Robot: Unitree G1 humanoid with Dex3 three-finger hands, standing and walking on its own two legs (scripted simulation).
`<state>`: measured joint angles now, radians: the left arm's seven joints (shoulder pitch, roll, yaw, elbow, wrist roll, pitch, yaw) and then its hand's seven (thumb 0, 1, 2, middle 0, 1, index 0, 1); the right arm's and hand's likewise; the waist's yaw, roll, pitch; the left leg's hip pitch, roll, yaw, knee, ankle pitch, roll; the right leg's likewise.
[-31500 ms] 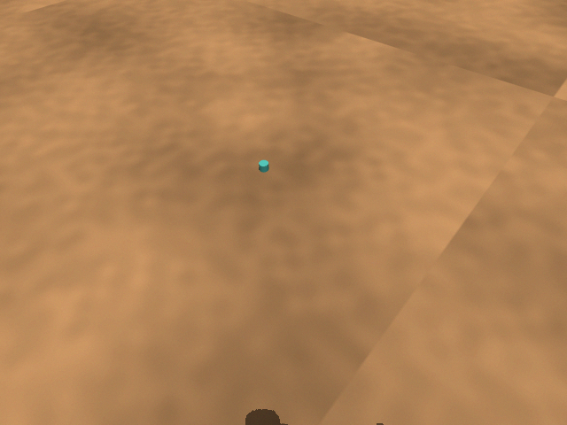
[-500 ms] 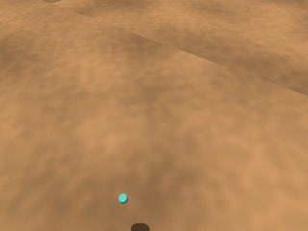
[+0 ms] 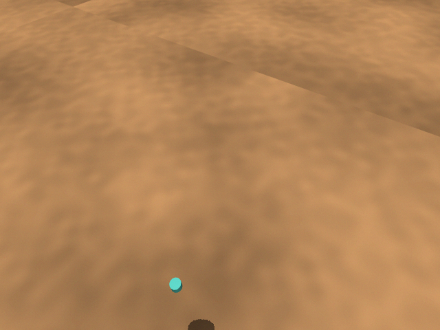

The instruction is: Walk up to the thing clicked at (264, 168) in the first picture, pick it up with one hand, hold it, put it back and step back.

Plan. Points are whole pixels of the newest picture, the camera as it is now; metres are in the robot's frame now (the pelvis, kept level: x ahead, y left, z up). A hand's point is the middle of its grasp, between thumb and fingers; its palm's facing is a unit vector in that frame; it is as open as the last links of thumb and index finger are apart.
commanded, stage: stand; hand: left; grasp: from above
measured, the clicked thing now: (175, 285) +0.41 +0.23 -0.76
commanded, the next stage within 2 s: rise first in 0.36 s
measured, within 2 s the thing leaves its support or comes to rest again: neither
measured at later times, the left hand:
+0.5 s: hand out of the picture +0.07 +0.25 -0.15, palm faces -0.01 -0.94 -0.35, open 7.4 cm
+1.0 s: hand out of the picture +0.14 +0.26 -0.21, palm faces -0.11 -0.90 -0.42, open 12.8 cm
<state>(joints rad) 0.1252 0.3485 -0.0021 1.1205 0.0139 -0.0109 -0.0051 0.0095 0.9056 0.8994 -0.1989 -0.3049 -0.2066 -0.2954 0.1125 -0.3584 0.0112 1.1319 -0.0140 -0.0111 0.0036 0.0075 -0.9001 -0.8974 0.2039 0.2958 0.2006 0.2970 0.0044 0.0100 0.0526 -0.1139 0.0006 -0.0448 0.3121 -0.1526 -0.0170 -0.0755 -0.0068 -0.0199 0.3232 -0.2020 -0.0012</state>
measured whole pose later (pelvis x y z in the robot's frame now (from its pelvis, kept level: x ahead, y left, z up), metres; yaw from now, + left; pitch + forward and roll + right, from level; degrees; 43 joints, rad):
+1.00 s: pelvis -0.01 +0.01 -0.06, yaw -2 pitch +13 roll -1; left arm 0.09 0.29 0.14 0.78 0.20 0.13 0.02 0.00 -0.30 0.84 -0.23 -0.91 -0.24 -0.90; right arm 0.24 -0.25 -0.04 0.64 0.01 -0.09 -0.01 0.01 -0.92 -0.90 0.20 0.30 0.20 0.30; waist -0.02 0.00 -0.08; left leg -0.74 0.01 -0.02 0.94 -0.43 0.00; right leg -0.70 0.00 0.01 0.93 -0.45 0.01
